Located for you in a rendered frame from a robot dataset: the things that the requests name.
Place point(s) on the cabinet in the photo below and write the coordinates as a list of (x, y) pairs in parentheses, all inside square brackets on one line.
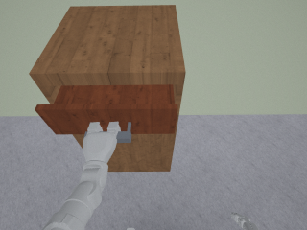
[(118, 45)]

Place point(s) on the left robot hand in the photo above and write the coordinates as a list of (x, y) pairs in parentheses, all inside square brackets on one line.
[(99, 145)]

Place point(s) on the robot left forearm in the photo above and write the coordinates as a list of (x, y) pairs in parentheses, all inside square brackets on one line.
[(86, 196)]

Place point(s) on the right robot hand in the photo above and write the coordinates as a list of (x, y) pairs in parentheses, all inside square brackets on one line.
[(243, 221)]

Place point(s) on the handle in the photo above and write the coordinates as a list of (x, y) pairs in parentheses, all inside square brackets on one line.
[(122, 136)]

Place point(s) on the drawer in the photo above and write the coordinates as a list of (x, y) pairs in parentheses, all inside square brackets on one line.
[(150, 108)]

